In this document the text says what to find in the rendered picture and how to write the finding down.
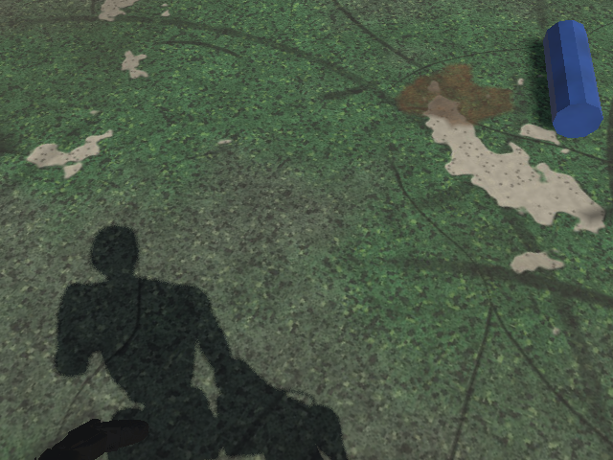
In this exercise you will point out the left robot hand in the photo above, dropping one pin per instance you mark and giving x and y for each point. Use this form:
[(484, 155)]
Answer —
[(92, 439)]

